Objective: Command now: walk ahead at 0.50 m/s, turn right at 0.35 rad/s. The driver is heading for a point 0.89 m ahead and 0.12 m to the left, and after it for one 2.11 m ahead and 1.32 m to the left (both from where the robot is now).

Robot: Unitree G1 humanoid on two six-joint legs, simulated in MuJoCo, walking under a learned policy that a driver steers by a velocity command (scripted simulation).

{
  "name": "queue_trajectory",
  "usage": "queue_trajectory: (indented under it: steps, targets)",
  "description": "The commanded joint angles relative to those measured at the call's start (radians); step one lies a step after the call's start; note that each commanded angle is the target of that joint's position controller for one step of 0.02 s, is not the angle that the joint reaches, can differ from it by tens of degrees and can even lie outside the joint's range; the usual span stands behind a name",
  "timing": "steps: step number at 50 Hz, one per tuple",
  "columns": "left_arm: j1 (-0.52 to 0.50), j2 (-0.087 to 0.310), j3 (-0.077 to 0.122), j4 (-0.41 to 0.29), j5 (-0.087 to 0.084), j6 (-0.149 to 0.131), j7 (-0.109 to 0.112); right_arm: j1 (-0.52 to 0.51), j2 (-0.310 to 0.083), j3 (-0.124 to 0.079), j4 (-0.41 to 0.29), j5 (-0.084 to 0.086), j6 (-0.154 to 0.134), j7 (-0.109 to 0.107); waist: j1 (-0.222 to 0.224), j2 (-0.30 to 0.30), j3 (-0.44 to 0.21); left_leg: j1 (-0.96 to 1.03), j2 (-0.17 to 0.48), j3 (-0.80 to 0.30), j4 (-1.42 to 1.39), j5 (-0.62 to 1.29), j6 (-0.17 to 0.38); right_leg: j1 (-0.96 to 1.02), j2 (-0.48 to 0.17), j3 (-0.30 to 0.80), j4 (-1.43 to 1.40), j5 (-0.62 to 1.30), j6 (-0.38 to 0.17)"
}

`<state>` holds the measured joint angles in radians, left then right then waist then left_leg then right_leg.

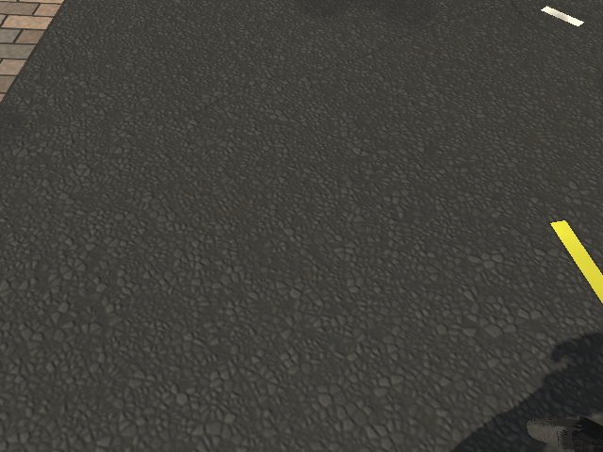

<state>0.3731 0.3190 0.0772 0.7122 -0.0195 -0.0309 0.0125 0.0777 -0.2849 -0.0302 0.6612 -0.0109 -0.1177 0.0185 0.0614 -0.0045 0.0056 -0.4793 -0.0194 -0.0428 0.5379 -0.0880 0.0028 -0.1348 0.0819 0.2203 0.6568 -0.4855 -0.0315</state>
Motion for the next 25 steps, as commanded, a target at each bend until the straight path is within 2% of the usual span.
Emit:
queue_trajectory:
  steps: [1, 2, 3, 4, 5, 7, 10, 13, 16, 18, 20, 21, 22, 23, 24, 25]
  targets:
    - [0.137, 0.031, -0.018, -0.071, -0.021, -0.030, -0.002, 0.350, -0.239, -0.088, 0.032, 0.007, 0.000, 0.005, -0.120, 0.307, -0.288, 0.772, 0.425, -0.824, -0.249, -0.494, 0.282, -0.605, -0.006, -0.042, 0.599, -0.095, 0.020]
    - [0.039, 0.102, 0.000, -0.073, -0.024, -0.029, -0.002, 0.296, -0.171, -0.070, 0.019, 0.017, 0.003, 0.004, -0.142, 0.182, -0.155, 0.671, 0.389, -0.710, -0.268, -0.538, 0.244, -0.658, -0.049, -0.024, 0.661, -0.011, 0.018]
    - [-0.054, 0.113, 0.002, -0.092, -0.010, -0.028, 0.000, 0.249, -0.144, -0.060, 0.012, 0.009, 0.010, 0.001, -0.140, 0.103, -0.084, 0.564, 0.345, -0.558, -0.261, -0.426, 0.213, -0.646, -0.085, -0.066, 0.650, 0.061, 0.016]
    - [-0.114, 0.101, 0.000, -0.110, 0.007, -0.033, 0.000, 0.216, -0.124, -0.052, 0.017, 0.002, 0.014, 0.000, -0.128, 0.074, -0.027, 0.467, 0.303, -0.455, -0.272, -0.296, 0.208, -0.631, -0.110, -0.081, 0.592, 0.109, 0.012]
    - [-0.125, 0.087, 0.002, -0.115, 0.012, -0.034, -0.004, 0.200, -0.103, -0.044, 0.021, -0.003, 0.013, -0.001, -0.104, 0.087, -0.009, 0.409, 0.267, -0.380, -0.291, -0.196, 0.200, -0.591, -0.141, -0.088, 0.538, 0.149, 0.009]
    - [-0.101, 0.053, -0.006, -0.106, 0.008, -0.033, -0.011, 0.200, -0.088, -0.039, 0.036, 0.003, 0.009, -0.003, -0.080, 0.123, -0.016, 0.367, 0.235, -0.303, -0.323, -0.084, 0.207, -0.535, -0.160, -0.118, 0.462, 0.175, 0.014]
    - [-0.161, 0.015, -0.023, -0.122, 0.017, -0.033, -0.014, 0.226, -0.128, -0.049, 0.064, 0.017, 0.008, -0.006, -0.088, 0.098, 0.002, 0.357, 0.242, -0.226, -0.365, 0.034, 0.234, -0.550, -0.174, -0.152, 0.302, 0.230, 0.031]
    - [-0.250, -0.007, -0.035, -0.135, 0.015, -0.043, -0.023, 0.248, -0.155, -0.053, 0.089, 0.023, 0.018, -0.010, -0.117, 0.086, 0.013, 0.355, 0.222, -0.141, -0.382, 0.080, 0.216, -0.512, -0.170, -0.175, 0.109, 0.387, 0.039]
    - [-0.336, -0.006, -0.037, -0.149, 0.006, -0.050, -0.033, 0.292, -0.167, -0.052, 0.119, 0.031, 0.027, -0.010, -0.149, 0.084, 0.030, 0.358, 0.211, -0.091, -0.374, 0.098, 0.197, -0.447, -0.143, -0.202, -0.026, 0.492, 0.043]
    - [-0.393, -0.001, -0.035, -0.168, 0.001, -0.056, -0.041, 0.332, -0.167, -0.051, 0.141, 0.036, 0.037, -0.009, -0.165, 0.082, 0.046, 0.385, 0.229, -0.107, -0.355, 0.104, 0.190, -0.429, -0.130, -0.204, -0.078, 0.495, 0.035]
    - [-0.417, 0.012, -0.029, -0.184, 0.000, -0.065, -0.051, 0.347, -0.176, -0.053, 0.155, 0.040, 0.050, -0.013, -0.152, 0.085, 0.056, 0.426, 0.251, -0.140, -0.318, 0.132, 0.179, -0.409, -0.116, -0.198, -0.130, 0.446, 0.017]
    - [-0.399, 0.026, -0.022, -0.181, 0.000, -0.069, -0.053, 0.344, -0.188, -0.057, 0.158, 0.040, 0.056, -0.016, -0.132, 0.091, 0.049, 0.440, 0.259, -0.152, -0.293, 0.161, 0.170, -0.369, -0.108, -0.197, -0.156, 0.422, 0.006]
    - [-0.346, 0.044, -0.012, -0.168, 0.003, -0.073, -0.051, 0.328, -0.201, -0.060, 0.157, 0.041, 0.061, -0.019, -0.092, 0.094, 0.024, 0.433, 0.251, -0.147, -0.239, 0.240, 0.156, -0.276, -0.093, -0.209, -0.191, 0.417, -0.009]
    - [-0.238, 0.079, 0.008, -0.134, 0.009, -0.074, -0.043, 0.318, -0.193, -0.056, 0.154, 0.040, 0.062, -0.021, -0.034, 0.080, -0.043, 0.399, 0.208, -0.115, -0.122, 0.349, 0.132, -0.100, -0.080, -0.223, -0.221, 0.426, -0.032]
    - [-0.080, 0.132, 0.030, -0.104, 0.023, -0.072, -0.031, 0.300, -0.153, -0.041, 0.135, 0.028, 0.057, -0.020, 0.044, 0.054, -0.165, 0.268, 0.156, -0.078, 0.092, 0.274, 0.096, 0.162, -0.173, -0.145, -0.182, 0.444, -0.078]
    - [0.057, 0.231, 0.053, -0.090, 0.043, -0.061, -0.019, 0.362, -0.046, -0.008, 0.100, 0.012, 0.041, -0.020, 0.060, -0.161, -0.334, -0.081, 0.022, 0.011, 0.467, -0.130, 0.024, 0.544, -0.438, 0.197, -0.175, 0.410, -0.190]
